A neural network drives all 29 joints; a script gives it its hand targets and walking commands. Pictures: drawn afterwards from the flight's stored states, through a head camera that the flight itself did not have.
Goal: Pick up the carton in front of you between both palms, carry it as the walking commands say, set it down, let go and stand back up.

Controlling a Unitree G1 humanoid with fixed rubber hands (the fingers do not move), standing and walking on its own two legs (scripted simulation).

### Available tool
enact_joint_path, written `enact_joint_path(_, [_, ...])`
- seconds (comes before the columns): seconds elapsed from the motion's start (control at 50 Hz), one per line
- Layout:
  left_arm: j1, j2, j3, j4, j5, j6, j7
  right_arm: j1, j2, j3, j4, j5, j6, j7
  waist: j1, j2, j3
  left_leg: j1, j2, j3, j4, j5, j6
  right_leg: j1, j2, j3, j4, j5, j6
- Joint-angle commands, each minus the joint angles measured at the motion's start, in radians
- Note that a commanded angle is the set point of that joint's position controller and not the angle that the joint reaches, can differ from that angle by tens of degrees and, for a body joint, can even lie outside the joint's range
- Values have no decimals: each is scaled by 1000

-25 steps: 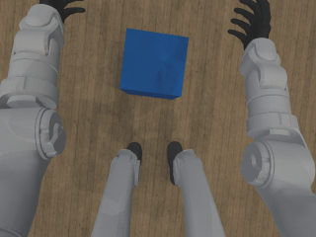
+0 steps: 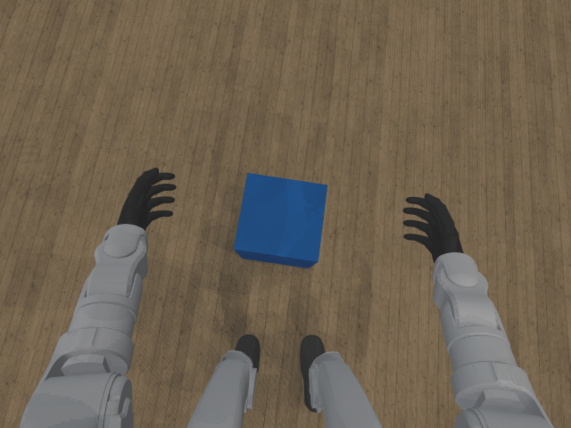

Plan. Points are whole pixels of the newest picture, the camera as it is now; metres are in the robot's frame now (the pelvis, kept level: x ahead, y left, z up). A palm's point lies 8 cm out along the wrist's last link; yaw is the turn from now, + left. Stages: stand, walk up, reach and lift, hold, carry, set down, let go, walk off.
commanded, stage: let go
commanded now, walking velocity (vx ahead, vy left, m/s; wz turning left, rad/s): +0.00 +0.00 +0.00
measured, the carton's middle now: (280, 225) +0.47 +0.01 -0.60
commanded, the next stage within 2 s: stand in 0.94 s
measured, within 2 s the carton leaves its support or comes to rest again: neither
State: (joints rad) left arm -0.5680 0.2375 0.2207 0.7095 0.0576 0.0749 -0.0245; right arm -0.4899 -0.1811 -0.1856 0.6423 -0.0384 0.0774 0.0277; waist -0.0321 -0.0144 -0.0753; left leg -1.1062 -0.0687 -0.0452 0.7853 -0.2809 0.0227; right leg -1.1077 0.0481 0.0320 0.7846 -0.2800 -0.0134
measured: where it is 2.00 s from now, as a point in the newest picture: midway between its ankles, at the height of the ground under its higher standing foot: (278, 385)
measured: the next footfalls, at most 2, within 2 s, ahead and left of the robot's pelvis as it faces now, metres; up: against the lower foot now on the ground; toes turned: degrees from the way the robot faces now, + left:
none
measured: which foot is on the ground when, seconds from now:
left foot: down 0.00-1.00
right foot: down 0.00-1.00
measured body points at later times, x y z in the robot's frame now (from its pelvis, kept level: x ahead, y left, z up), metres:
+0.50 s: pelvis +0.04 +0.00 +0.05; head +0.08 +0.00 +0.50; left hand +0.23 +0.23 -0.03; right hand +0.21 -0.24 -0.02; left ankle +0.02 +0.10 -0.69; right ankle +0.02 -0.11 -0.69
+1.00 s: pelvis +0.03 +0.00 +0.05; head +0.04 +0.00 +0.50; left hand +0.20 +0.24 -0.03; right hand +0.21 -0.26 -0.02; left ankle +0.02 +0.10 -0.69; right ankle +0.02 -0.11 -0.69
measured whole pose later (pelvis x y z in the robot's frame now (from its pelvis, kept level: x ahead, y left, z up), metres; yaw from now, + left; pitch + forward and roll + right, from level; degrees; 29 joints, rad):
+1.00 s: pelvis +0.03 +0.00 +0.05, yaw -1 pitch -3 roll +0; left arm 0.23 0.24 0.03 0.51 0.03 0.09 -0.02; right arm 0.20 -0.24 -0.03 0.48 -0.03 0.15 0.01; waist 0.00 0.00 0.05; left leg -0.14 -0.04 -0.04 0.51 -0.31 0.02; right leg -0.15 0.05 0.04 0.50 -0.30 -0.03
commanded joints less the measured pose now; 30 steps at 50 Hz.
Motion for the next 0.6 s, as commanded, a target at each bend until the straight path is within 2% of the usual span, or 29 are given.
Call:
enact_joint_path(0.0, [21,80,-7,-101,-8,-46,-2,60,-73,7,-91,14,-47,7,7,41,-705,522,35,-30,-47,476,-30,480,-27,28,-46,460,36])
enact_joint_path(0.16, [331,76,-53,-177,-37,-92,-9,352,-81,58,-176,37,-92,15,7,8,-480,624,41,-16,-180,328,-22,704,-40,37,-173,401,35])
enact_joint_path(0.32, [597,61,-108,-283,-51,-92,-16,596,-100,109,-271,53,-89,29,11,19,-214,839,47,-4,-311,242,-22,864,-34,11,-302,290,34])
enact_joint_path(0.42, [705,56,-134,-331,-50,-62,-21,664,-119,125,-299,56,-61,39,30,36,-54,929,50,1,-381,227,-26,926,-28,7,-370,234,24])
enact_joint_path(0.58, [740,61,-155,-373,-55,19,-43,676,-131,121,-310,41,19,45,35,10,126,975,58,12,-411,145,-29,976,-31,2,-411,146,17])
